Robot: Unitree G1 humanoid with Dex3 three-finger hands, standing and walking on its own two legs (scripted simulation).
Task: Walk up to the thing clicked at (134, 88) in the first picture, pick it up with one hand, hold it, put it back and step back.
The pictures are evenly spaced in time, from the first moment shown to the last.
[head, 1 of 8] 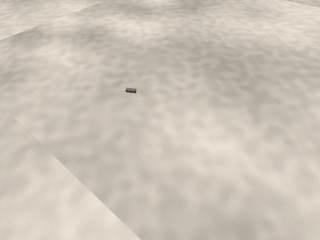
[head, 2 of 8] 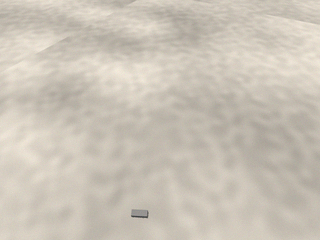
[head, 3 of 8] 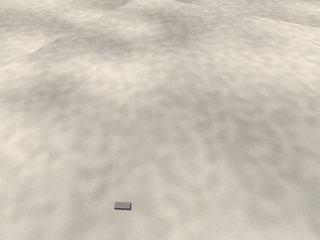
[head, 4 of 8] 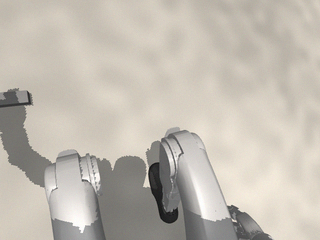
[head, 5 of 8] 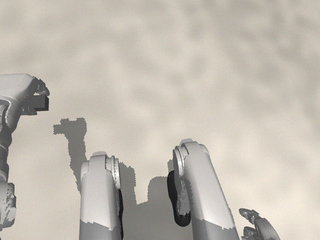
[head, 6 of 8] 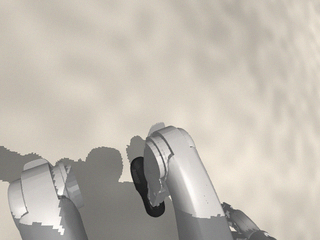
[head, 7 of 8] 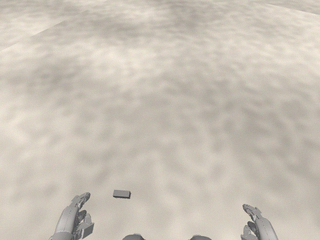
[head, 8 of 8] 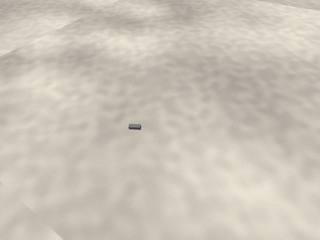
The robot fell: no
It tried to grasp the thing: yes
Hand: left
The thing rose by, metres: 0.69
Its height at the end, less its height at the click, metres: +0.00
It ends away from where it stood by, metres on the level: 0.02
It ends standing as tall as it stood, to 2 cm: yes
